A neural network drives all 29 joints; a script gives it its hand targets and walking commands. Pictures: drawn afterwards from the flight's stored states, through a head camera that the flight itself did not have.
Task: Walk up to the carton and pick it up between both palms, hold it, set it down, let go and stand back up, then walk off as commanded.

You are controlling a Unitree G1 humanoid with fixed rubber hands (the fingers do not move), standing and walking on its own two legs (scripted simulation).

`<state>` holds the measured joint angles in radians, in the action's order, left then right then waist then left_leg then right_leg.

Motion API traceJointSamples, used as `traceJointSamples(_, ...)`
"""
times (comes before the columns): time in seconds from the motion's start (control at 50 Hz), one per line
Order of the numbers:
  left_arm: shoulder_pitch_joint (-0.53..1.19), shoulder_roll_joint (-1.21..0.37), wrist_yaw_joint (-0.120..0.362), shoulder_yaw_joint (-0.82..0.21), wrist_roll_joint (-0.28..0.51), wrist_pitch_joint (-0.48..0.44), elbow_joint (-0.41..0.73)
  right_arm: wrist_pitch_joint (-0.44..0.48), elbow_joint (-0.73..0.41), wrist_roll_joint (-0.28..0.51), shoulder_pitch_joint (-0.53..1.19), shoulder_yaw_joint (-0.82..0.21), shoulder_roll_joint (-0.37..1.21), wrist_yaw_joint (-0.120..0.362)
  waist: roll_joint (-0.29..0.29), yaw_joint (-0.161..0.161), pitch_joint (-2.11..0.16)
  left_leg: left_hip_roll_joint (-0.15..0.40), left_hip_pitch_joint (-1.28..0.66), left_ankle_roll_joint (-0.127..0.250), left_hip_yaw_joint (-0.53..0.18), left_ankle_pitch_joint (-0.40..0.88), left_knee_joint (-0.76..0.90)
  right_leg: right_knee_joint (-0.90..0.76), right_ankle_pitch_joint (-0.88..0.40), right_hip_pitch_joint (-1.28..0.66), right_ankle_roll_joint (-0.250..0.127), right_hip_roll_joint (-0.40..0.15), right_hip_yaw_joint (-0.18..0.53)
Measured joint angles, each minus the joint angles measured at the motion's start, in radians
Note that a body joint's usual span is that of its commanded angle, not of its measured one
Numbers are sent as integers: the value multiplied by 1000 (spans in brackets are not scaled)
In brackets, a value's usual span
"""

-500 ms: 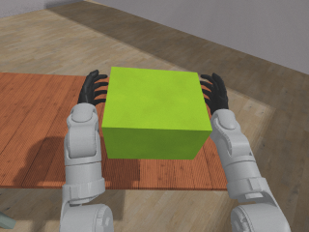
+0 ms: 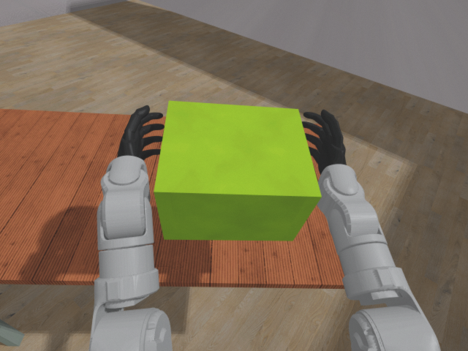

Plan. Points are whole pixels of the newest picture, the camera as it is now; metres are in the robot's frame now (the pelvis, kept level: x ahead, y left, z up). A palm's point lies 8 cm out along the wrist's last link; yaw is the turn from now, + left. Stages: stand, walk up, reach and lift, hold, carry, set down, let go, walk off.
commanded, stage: hold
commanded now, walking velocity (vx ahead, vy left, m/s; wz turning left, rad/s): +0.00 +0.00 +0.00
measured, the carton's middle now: (232, 172) +0.36 +0.01 +0.13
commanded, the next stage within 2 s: set down in 0.06 s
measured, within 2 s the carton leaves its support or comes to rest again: neither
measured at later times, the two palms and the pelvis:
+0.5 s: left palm (123, 154) +0.35 +0.18 +0.19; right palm (320, 158) +0.36 -0.13 +0.17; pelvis +0.01 +0.00 +0.00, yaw +1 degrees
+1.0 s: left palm (132, 180) +0.34 +0.18 +0.14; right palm (312, 168) +0.38 -0.13 +0.13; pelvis +0.02 -0.01 +0.00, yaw +1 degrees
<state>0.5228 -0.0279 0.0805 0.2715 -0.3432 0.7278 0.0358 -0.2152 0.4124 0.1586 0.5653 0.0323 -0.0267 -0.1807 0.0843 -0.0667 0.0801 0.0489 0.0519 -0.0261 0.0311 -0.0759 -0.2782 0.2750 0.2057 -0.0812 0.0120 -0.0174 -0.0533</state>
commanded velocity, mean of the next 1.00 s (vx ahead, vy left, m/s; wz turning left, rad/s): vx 0.00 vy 0.00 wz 0.00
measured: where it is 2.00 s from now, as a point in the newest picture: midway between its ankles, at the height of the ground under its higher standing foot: outside the picture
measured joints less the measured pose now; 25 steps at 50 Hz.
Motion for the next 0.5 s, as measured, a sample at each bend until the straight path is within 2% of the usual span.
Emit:
traceJointSamples(0.14, -14, -13, -12, -14, 10, -22, 29, 4, -53, 20, -16, -36, -42, -13, -7, 9, 12, 0, 6, 4, -3, -9, -19, 8, 4, -1, 1, 0, -3)
traceJointSamples(0.24, -10, -30, -8, 11, 6, -51, 18, 23, -41, -11, -12, -29, -31, -10, -10, 10, 9, -4, 7, 6, -6, -10, -22, 13, 8, -1, 3, -4, -6)
traceJointSamples(0.42, 18, -61, 33, 39, -58, -159, -41, 157, 24, -129, -28, 63, 26, 34, -11, 40, -3, -14, -22, 7, -9, 0, 12, -12, 5, -28, 4, -12, -11)
traceJointSamples(0.5, -1, -77, 35, 36, -76, -190, -44, 215, 58, -149, -46, 79, 35, 47, -3, 53, 11, -16, -33, 4, -13, 4, 25, -21, 6, -38, 2, -13, -16)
